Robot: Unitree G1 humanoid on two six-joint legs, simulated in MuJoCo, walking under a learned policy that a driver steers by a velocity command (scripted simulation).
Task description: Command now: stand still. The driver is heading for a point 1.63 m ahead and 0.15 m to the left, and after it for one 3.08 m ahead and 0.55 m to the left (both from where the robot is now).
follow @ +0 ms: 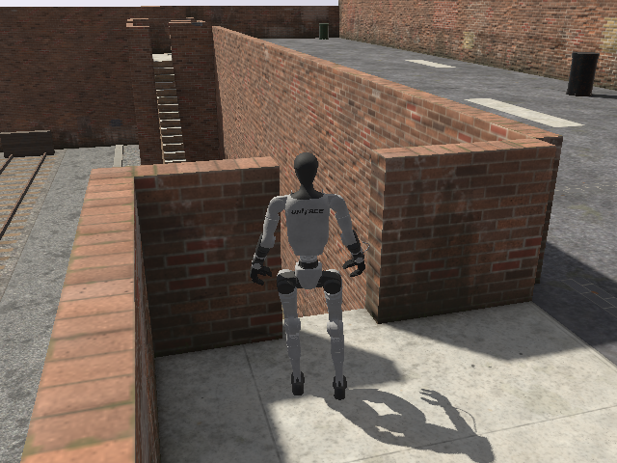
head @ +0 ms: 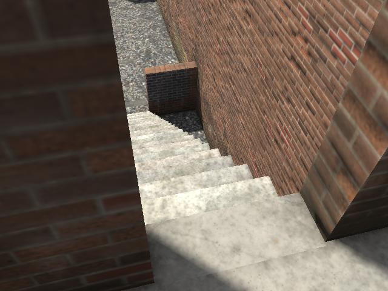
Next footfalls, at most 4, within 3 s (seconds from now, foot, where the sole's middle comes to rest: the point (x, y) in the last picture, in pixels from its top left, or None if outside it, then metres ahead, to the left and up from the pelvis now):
none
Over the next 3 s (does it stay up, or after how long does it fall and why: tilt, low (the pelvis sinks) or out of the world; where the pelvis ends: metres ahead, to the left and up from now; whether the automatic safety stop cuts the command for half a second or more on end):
stays up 0.00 -0.02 0.00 its command is cut before an obstacle from the start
